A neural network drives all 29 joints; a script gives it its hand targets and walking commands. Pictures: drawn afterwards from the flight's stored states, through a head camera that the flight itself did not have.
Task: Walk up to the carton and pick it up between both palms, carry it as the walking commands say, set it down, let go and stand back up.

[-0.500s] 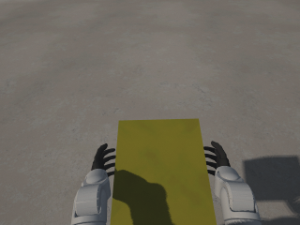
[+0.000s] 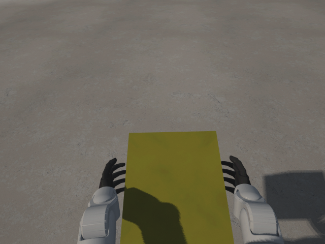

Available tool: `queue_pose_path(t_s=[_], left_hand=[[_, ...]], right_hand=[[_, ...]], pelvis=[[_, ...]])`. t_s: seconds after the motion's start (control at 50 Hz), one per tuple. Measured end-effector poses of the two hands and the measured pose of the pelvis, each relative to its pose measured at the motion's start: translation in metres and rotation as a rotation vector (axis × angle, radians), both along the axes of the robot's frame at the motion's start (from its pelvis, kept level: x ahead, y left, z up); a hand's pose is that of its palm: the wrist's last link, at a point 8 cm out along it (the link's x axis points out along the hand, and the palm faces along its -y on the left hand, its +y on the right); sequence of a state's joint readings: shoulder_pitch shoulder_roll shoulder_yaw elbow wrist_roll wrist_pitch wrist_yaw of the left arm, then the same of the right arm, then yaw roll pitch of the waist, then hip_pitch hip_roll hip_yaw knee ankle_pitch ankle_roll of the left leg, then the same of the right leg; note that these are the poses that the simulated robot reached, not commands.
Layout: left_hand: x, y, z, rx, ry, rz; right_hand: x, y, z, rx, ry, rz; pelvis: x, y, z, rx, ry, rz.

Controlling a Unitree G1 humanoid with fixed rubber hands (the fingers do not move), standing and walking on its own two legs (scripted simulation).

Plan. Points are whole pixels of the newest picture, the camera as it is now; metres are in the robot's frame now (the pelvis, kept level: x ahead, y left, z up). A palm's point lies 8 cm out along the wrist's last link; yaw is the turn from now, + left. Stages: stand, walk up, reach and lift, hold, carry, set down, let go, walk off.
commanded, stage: hold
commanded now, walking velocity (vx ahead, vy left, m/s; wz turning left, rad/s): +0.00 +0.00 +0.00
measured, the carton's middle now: (173, 190) +0.30 +0.00 -0.04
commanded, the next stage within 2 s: set down in 0.58 s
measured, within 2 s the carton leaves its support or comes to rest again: neither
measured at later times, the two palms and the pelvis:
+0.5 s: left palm (96, 190) +0.26 +0.18 +0.06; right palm (234, 182) +0.27 -0.14 +0.06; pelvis -0.03 +0.02 +0.00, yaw +7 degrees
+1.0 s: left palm (110, 186) +0.30 +0.17 +0.00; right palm (233, 183) +0.29 -0.15 +0.01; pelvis +0.01 +0.02 +0.01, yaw +7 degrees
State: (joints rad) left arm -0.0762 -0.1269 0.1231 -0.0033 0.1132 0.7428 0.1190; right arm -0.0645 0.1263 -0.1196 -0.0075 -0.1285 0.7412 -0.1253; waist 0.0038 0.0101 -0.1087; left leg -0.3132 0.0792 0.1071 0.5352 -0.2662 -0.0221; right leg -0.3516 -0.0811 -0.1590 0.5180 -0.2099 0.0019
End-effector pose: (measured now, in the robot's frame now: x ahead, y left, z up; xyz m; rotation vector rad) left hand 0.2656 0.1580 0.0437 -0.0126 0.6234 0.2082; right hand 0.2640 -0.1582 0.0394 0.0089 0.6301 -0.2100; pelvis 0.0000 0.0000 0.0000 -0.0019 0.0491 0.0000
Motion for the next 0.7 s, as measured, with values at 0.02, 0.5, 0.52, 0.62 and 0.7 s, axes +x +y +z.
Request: queue_pose_path(t_s=[0.02,0.5,0.52,0.62,0.7], left_hand=[[0.0,0.0,-0.001,0.014,0.008,-0.008],[-0.006,0.022,0.015,0.012,0.001,-0.053],[-0.004,0.023,0.018,0.01,-0.003,-0.053],[0.01,0.025,0.029,0.035,0.002,-0.087],[0.027,0.015,0.029,0.063,0.03,-0.134]], right_hand=[[-0.001,0.0,-0.001,-0.005,0.006,0.008],[0.007,0.017,0.017,0.0,-0.006,0.069],[0.011,0.017,0.019,0.005,-0.009,0.075],[0.023,0.017,0.03,0.02,-0.012,0.075],[0.022,0.008,0.03,0.016,0.008,0.033]], pelvis=[[-0.001,0.0,0.001,0.0,-0.021,0.0],[-0.031,0.025,0.004,0.0,-0.215,0.128],[-0.031,0.026,0.004,0.001,-0.218,0.136],[-0.025,0.03,0.004,0.002,-0.224,0.155],[-0.019,0.033,0.006,0.005,-0.217,0.14]])
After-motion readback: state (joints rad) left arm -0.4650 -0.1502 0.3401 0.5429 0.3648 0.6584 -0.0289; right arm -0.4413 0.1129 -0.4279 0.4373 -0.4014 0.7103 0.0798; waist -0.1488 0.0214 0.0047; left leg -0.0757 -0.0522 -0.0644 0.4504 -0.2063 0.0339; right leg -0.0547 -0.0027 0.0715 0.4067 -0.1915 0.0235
